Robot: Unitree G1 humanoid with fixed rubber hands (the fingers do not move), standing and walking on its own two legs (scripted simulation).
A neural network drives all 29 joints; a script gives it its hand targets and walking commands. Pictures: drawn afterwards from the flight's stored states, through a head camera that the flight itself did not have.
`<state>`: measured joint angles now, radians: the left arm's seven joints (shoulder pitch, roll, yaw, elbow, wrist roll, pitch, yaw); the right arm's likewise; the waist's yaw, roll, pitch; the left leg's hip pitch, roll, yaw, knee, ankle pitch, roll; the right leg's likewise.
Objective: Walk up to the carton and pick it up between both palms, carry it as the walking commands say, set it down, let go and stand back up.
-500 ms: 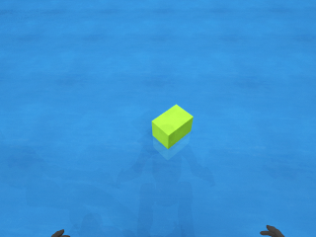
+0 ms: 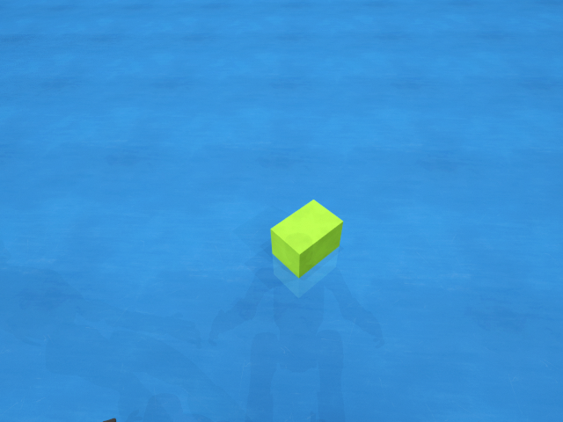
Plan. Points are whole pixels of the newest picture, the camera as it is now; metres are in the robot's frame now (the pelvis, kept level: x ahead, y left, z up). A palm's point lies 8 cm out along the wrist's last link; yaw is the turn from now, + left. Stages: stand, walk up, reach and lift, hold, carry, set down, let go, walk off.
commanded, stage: stand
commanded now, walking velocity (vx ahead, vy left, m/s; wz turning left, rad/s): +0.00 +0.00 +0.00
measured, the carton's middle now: (306, 237) +0.97 -0.10 -0.69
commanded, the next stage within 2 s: walk up in 0.40 s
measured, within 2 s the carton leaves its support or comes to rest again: neither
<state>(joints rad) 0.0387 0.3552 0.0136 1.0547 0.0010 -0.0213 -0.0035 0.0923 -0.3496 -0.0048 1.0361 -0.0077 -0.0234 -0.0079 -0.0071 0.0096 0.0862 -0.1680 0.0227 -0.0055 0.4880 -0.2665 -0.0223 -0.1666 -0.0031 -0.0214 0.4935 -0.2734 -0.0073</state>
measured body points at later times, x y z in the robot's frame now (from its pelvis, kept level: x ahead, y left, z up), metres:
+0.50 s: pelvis +0.00 +0.00 +0.01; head +0.01 +0.00 +0.46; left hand +0.11 +0.30 -0.12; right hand +0.09 -0.30 -0.12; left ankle +0.00 +0.13 -0.74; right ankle +0.00 -0.11 -0.74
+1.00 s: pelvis +0.09 -0.04 +0.00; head +0.10 -0.06 +0.45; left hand +0.07 +0.22 -0.13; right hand +0.17 -0.30 -0.15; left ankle +0.10 +0.10 -0.67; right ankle +0.02 -0.14 -0.74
